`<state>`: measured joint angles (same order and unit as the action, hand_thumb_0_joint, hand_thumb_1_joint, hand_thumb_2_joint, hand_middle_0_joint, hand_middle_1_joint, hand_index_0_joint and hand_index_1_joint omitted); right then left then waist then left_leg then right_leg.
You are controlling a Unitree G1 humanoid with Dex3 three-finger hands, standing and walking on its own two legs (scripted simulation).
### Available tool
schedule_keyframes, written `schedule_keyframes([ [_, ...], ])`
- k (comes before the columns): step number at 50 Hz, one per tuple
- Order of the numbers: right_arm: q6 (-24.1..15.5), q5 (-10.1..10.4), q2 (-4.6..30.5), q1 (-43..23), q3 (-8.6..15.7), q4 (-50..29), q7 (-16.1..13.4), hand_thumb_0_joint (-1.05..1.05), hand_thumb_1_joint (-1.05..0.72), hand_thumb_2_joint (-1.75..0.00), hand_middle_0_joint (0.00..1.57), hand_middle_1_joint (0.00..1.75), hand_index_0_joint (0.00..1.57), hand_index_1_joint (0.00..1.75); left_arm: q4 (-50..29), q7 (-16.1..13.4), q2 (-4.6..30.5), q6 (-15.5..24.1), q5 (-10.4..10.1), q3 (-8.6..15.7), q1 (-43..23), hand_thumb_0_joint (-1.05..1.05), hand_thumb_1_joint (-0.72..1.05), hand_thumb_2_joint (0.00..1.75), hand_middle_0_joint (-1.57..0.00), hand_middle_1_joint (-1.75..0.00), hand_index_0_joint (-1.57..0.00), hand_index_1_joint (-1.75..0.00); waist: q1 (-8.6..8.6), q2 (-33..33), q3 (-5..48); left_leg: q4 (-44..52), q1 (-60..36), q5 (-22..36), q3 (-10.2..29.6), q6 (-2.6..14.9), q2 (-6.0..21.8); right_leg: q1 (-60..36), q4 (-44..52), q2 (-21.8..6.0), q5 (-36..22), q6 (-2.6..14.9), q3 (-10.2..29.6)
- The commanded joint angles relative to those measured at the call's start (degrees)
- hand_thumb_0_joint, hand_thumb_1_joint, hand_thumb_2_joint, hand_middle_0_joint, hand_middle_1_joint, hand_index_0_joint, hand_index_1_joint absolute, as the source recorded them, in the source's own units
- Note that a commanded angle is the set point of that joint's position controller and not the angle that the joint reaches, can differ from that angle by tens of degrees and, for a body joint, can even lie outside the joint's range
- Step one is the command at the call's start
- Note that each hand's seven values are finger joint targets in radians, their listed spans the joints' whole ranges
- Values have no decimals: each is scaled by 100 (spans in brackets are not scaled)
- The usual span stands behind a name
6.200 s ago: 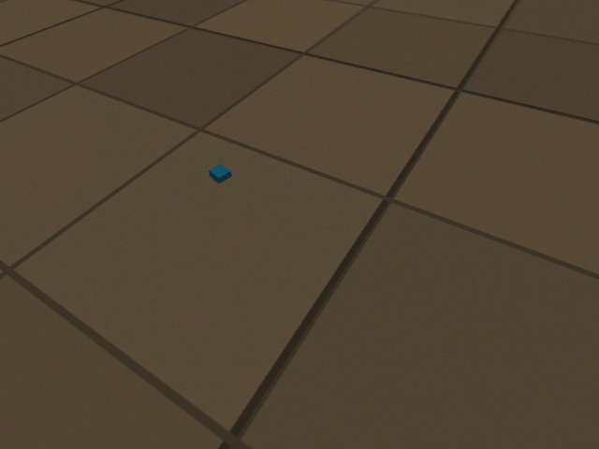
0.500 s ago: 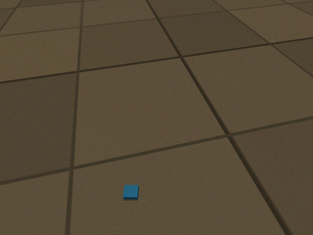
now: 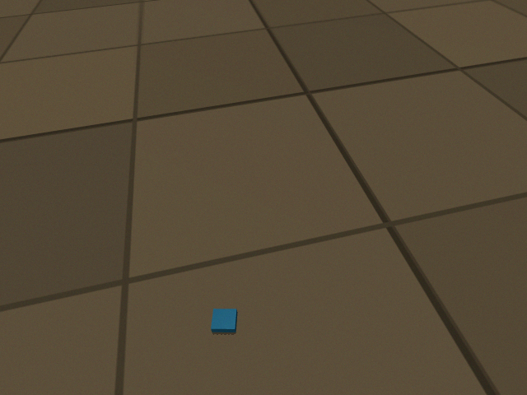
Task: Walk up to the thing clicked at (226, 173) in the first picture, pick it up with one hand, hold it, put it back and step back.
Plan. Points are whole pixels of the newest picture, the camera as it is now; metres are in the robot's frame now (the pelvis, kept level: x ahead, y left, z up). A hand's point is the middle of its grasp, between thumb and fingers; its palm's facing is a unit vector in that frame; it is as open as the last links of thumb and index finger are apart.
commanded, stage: stand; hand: left
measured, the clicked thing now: (224, 320) +0.54 +0.19 -0.76
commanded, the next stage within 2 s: none
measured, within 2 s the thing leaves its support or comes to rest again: neither
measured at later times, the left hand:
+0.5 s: hand out of the picture +0.07 +0.25 -0.16, palm faces -0.02 -0.94 -0.35, open 7.3 cm
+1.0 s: hand out of the picture +0.06 +0.26 -0.16, palm faces -0.02 -0.94 -0.35, open 7.3 cm
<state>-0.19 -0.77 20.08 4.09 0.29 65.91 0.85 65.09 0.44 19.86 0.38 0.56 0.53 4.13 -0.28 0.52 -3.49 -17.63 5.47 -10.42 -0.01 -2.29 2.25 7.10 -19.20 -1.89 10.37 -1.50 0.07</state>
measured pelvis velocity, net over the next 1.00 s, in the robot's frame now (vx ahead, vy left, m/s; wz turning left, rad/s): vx -0.01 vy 0.00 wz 0.01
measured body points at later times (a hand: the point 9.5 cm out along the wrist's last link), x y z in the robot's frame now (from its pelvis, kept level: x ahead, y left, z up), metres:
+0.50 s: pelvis +0.00 +0.00 +0.00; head +0.00 +0.00 +0.45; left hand +0.07 +0.30 -0.13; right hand +0.07 -0.30 -0.14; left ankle -0.01 +0.14 -0.75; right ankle +0.00 -0.13 -0.75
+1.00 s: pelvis -0.01 +0.00 +0.00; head +0.00 +0.00 +0.45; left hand +0.06 +0.31 -0.13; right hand +0.07 -0.30 -0.14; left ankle -0.01 +0.14 -0.75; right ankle +0.00 -0.13 -0.75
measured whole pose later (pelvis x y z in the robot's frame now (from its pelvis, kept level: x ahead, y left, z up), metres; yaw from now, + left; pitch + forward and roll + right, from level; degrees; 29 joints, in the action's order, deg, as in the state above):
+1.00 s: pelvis -0.01 +0.00 +0.00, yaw +1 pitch -2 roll +0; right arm 0.0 -0.7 20.2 6.3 0.3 65.6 1.0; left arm 64.6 0.4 20.4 0.5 0.7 0.2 6.8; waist -0.1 0.1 -2.9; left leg -18.1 5.7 -10.2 0.5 -2.2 2.1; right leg 6.9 -19.3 -2.1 10.1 -1.5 -0.4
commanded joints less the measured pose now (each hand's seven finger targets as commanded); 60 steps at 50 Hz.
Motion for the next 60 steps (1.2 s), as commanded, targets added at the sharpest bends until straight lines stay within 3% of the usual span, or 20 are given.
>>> schedule_keyframes([
  [1,-140,12,1230,-205,226,-340,-93,0,-90,-90,20,30,20,30,-317,-86,1248,157,-23,197,-254,0,90,90,-20,-30,-20,-30,-13,-170,645,195,-100,976,328,250,571,-191,246,-576,-1080,218,390],
  [7,-125,27,1223,-216,232,-340,-87,0,-90,-90,20,30,20,30,-329,-95,1239,158,-22,178,-181,0,90,90,-20,-30,-20,-30,-4,-81,599,170,-119,981,326,238,563,-139,257,-561,-1095,231,366],
  [17,-110,16,1220,-129,217,-334,-83,0,-90,-90,20,30,20,30,-309,-82,1269,139,-15,180,-109,0,90,90,-20,-30,-20,-30,9,-5,384,306,176,355,359,247,510,-49,365,-524,-386,201,387],
  [25,-138,32,1230,-104,220,-361,-90,0,-90,-90,20,30,20,30,-324,-78,1247,166,-19,171,-17,0,90,90,-20,-30,-20,-30,31,-85,502,199,-26,952,398,253,558,-126,258,-557,-982,226,357],
  [29,-117,24,1233,-60,215,-366,-95,0,-90,-90,20,30,20,30,-337,-86,1269,144,-21,180,-60,0,90,90,-20,-30,-20,-30,-1,-45,393,243,124,569,379,252,513,-75,343,-548,-634,219,369],
  [40,-123,14,1237,-35,222,-374,-88,0,-90,-90,20,30,20,30,-350,-74,1284,127,-3,186,4,0,90,90,-20,-30,-20,-30,23,-71,332,319,196,256,416,268,534,-3,367,-534,-265,222,389],
  [46,-139,21,1253,5,222,-396,-96,0,-90,-90,20,30,20,30,-380,-73,1284,141,-13,191,-6,0,90,90,-20,-30,-20,-30,8,28,586,210,26,791,379,279,548,-188,246,-580,-870,255,391],
  [53,-110,21,1209,22,217,-388,-96,0,-90,-90,20,30,20,30,-372,-84,1337,126,-5,190,28,0,90,90,-20,-30,-20,-30,7,-139,422,266,103,534,403,249,529,-53,305,-542,-479,246,350],
  [60,-132,22,1250,-19,222,-406,-100,0,-90,-90,20,30,20,30,-384,-78,1298,128,-7,185,48,0,90,90,-20,-30,-20,-30,33,-42,481,220,-2,729,402,257,550,-83,272,-559,-692,258,366],
])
